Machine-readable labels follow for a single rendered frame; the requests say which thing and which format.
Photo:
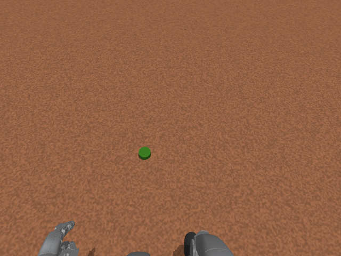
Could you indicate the tin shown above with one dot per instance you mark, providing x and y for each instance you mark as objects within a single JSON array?
[{"x": 144, "y": 153}]

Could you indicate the right robot foot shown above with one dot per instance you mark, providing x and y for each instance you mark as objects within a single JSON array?
[{"x": 187, "y": 242}]

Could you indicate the left robot hand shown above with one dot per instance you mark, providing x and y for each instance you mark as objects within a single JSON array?
[{"x": 53, "y": 241}]

